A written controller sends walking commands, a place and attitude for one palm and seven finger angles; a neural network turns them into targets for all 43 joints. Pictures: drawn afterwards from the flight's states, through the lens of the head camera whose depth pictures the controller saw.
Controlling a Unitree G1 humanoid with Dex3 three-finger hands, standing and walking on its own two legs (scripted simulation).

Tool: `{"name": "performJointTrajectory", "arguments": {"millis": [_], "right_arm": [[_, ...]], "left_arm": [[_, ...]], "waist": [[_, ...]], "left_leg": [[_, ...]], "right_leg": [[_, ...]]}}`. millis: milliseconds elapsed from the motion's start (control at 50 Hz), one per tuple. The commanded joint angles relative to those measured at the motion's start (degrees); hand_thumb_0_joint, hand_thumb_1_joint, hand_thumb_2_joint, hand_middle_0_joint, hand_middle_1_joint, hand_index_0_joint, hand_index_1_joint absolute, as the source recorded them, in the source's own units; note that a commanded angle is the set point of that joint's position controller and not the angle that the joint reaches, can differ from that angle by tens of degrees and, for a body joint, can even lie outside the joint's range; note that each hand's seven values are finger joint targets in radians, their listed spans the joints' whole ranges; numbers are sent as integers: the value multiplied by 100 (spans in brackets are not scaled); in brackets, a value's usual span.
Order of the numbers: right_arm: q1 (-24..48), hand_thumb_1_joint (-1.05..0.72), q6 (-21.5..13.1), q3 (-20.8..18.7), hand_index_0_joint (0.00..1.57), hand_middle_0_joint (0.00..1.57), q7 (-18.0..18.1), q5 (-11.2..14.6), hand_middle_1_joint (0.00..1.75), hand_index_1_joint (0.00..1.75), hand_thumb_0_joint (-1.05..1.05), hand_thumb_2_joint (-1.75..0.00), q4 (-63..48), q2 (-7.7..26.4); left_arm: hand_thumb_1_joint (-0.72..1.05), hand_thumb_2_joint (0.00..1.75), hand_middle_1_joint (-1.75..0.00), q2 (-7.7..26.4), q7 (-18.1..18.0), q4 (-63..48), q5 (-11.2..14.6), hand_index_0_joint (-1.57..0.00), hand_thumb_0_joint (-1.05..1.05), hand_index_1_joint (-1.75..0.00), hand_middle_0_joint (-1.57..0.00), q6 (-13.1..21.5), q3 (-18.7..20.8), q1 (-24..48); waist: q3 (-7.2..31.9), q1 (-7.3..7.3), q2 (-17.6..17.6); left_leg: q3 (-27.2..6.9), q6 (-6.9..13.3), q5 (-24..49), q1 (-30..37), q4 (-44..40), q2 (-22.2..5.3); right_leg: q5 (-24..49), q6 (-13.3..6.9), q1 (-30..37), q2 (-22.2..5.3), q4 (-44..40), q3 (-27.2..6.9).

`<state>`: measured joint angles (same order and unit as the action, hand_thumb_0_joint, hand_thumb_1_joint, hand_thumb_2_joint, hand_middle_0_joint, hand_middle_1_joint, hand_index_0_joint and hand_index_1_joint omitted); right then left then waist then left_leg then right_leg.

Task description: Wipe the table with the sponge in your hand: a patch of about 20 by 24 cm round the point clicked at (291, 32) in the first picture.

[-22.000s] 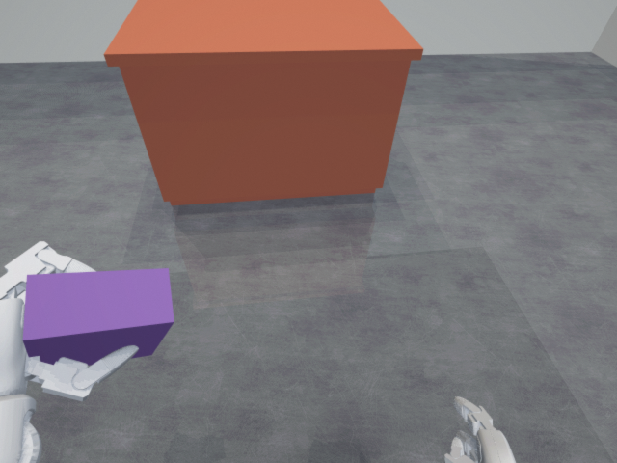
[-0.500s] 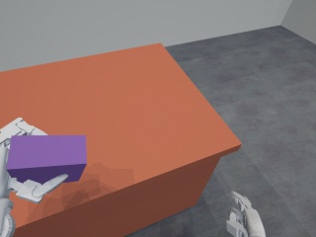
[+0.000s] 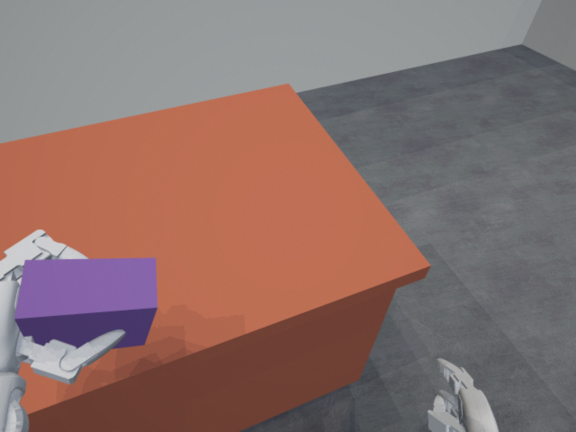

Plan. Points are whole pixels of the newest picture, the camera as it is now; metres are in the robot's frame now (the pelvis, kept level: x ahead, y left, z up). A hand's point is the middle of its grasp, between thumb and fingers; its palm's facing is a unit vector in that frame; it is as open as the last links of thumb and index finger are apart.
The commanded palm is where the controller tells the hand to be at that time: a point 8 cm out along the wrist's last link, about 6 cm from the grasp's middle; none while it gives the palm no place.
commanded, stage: come to a stop and stand still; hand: left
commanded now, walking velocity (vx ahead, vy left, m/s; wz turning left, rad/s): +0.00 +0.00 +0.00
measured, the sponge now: (112, 307) +0.22 +0.20 +0.14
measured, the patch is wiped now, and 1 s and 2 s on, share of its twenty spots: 0.00 0.00 0.00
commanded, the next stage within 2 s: look again from close up in 0.86 s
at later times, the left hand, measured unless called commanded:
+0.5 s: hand (2, 317) +0.20 +0.30 +0.16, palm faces +0.36 -0.85 -0.38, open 9.9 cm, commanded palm +0.15 +0.34 +0.18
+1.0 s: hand out of the picture +0.21 +0.34 +0.17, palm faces +0.36 -0.79 -0.50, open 9.9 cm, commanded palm +0.14 +0.36 +0.18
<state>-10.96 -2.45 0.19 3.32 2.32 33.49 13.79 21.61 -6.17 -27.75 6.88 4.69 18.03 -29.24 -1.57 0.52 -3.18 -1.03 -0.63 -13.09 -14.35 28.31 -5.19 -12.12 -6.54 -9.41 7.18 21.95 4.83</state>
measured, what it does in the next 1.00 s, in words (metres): shifts its weight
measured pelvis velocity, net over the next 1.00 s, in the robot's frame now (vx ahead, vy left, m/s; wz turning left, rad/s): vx -0.02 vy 0.08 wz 0.01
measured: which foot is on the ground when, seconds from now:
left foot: down 0.00-1.00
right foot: down 0.00-1.00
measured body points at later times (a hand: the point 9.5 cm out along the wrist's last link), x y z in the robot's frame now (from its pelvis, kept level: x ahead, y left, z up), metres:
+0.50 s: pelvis -0.01 +0.05 +0.01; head +0.00 +0.05 +0.46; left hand +0.17 +0.34 +0.18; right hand +0.18 -0.17 -0.07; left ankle +0.02 +0.17 -0.74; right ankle +0.00 -0.04 -0.74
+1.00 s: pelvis -0.02 +0.08 +0.00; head +0.00 +0.08 +0.45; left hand +0.18 +0.38 +0.20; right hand +0.16 -0.13 -0.08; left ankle +0.02 +0.17 -0.74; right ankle +0.00 -0.04 -0.74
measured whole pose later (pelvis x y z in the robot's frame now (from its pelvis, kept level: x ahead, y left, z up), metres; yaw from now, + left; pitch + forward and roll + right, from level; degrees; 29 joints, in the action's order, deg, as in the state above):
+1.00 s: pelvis -0.02 +0.08 +0.00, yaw +1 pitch -1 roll -1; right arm -12.4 -6.2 1.6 4.1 0.2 33.3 11.2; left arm 25.9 -4.1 -23.7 0.2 8.2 19.6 -20.1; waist -2.9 -3.1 -0.9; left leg 1.4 2.5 -9.3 -14.5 24.2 1.1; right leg -10.0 -0.4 -11.0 0.5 21.6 3.0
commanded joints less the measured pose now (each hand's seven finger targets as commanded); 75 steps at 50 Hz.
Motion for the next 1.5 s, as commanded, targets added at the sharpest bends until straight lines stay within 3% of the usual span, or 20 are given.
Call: {"name": "performJointTrajectory", "arguments": {"millis": [0,240,380,560,700,920,940,960,980,1000,1020,1080,1120,1160,1180,1200,1280,1340,1400,1480], "right_arm": [[761,-90,-353,-156,20,20,35,-27,30,30,0,-90,-924,533],[739,-90,-401,-152,20,20,47,-31,30,30,0,-90,-940,545],[772,-90,-428,-107,20,20,82,-49,30,30,0,-90,-960,543],[622,-90,-515,-97,20,20,107,-109,30,30,0,-90,-976,540],[614,-90,-578,-61,20,20,131,-180,30,30,0,-90,-939,511],[568,-90,-569,-114,20,20,128,-152,30,30,0,-90,-932,495],[-215,-90,-802,-169,20,20,67,-395,30,30,0,-90,-872,671],[227,-90,-772,60,20,20,45,-223,30,30,0,-90,-536,-11],[326,-90,-840,-323,20,20,-32,-80,30,30,0,-90,-881,467],[132,-90,-897,-273,20,20,-94,-98,30,30,0,-90,-922,487],[266,-90,-947,-237,20,20,-191,-79,30,30,0,-90,-928,490],[580,-90,-1036,-174,20,20,-331,-43,30,30,0,-90,-970,431],[455,-90,-1023,-176,20,20,-285,-99,30,30,0,-90,-966,507],[425,-90,-1042,-176,20,20,-214,-131,30,30,0,-90,-975,513],[577,-90,-1022,-156,20,20,-171,-131,30,30,0,-90,-941,526],[500,-90,-1007,-156,20,20,-131,-158,30,30,0,-90,-951,500],[507,-90,-1086,-153,20,20,-79,-147,30,30,0,-90,-975,441],[307,-90,-1135,-213,20,20,-113,-176,30,30,0,-90,-968,474],[240,-90,-1098,-234,20,20,-199,-208,30,30,0,-90,-891,478],[288,-90,-994,-290,20,20,-305,-170,30,30,0,-90,-953,455]], "left_arm": [[10,130,-160,959,-132,-1085,1,-120,0,-160,-120,424,742,464],[10,130,-160,927,-131,-1061,-70,-120,0,-160,-120,391,654,662],[10,130,-160,1041,-151,-1288,-110,-120,0,-160,-120,441,707,652],[10,130,-160,859,-146,-1254,-206,-120,0,-160,-120,547,577,692],[10,130,-160,821,-172,-1412,-268,-120,0,-160,-120,640,561,692],[10,130,-160,799,-169,-1167,-256,-120,0,-160,-120,579,603,598],[10,130,-160,5590,-143,-2310,-1311,-120,0,-160,-120,1225,4065,6721],[10,130,-160,1957,94,1001,-699,-120,0,-160,-120,1025,1770,3408],[10,130,-160,1064,130,1014,-459,-120,0,-160,-120,887,1201,2170],[10,130,-160,980,222,238,-422,-120,0,-160,-120,1077,798,2402],[10,130,-160,944,224,-120,-345,-120,0,-160,-120,1169,701,1882],[10,130,-160,566,149,-580,-359,-120,0,-160,-120,1227,343,848],[10,130,-160,944,99,-652,-398,-120,0,-160,-120,1263,653,893],[10,130,-160,1180,70,-764,-401,-120,0,-160,-120,1360,950,1033],[10,130,-160,1521,4,-1047,-430,-120,0,-160,-120,1397,1308,1259],[10,130,-160,1327,28,-915,-394,-120,0,-160,-120,1442,1210,1225],[10,130,-160,1500,1,-1387,-370,-120,0,-160,-120,1507,1425,1290],[10,130,-160,1248,55,-1682,-320,-120,0,-160,-120,1512,1162,1255],[10,130,-160,889,85,-1357,-330,-120,0,-160,-120,1360,887,979],[10,130,-160,940,95,-1192,-398,-120,0,-160,-120,1185,972,933]], "waist": [[685,-113,206],[666,-142,296],[638,-124,-76],[585,-138,-156],[636,-176,-418],[619,-145,-132],[-185,-184,1246],[1041,-141,1257],[1305,-355,-297],[1246,-271,-552],[970,-297,-596],[499,-355,138],[377,-342,609],[369,-297,638],[449,-287,239],[478,-263,89],[952,-263,-372],[1211,-247,-455],[1169,-230,-441],[962,-223,-350]], "left_leg": [[-131,321,703,545,-38,19],[-267,303,823,622,-296,16],[-462,275,727,608,-727,-60],[-646,236,208,408,-1122,-142],[-842,55,11,398,-1545,-233],[-615,94,281,467,-1223,-154],[-208,341,452,-739,-238,-237],[-246,331,782,503,-274,184],[-32,143,855,1137,-592,249],[-31,141,476,602,-561,146],[-119,166,214,384,-679,152],[-123,202,-476,139,-827,167],[-157,192,-731,-97,-870,210],[-195,198,-580,-15,-796,214],[-228,181,-493,97,-895,187],[-309,237,-492,-11,-956,135],[-295,206,565,373,-754,93],[-376,126,2142,888,-581,-118],[-374,38,2947,1042,-556,-379],[-396,-8,3278,1083,-535,-637]], "right_leg": [[1303,906,-29,-1438,-774,-1157],[1102,682,107,-1403,-713,-1036],[783,520,135,-1296,-591,-875],[433,520,164,-1164,-540,-753],[396,542,220,-1029,-231,-617],[506,515,105,-1162,-447,-750],[265,658,-628,-1315,-529,-862],[-101,444,-755,-1435,-437,-931],[361,238,-470,-1138,-160,-1184],[384,370,-91,-1199,-168,-1132],[252,444,3,-1223,-198,-1173],[-462,507,-233,-1124,-443,-1079],[-811,539,-282,-1079,-605,-1022],[-820,517,-406,-1096,-644,-1059],[-688,514,-389,-1031,-513,-980],[-456,526,-214,-1021,-413,-879],[730,510,224,-1038,-13,-809],[1252,561,211,-941,228,-600],[867,628,-36,-851,428,-399],[377,660,-298,-808,552,-313]]}}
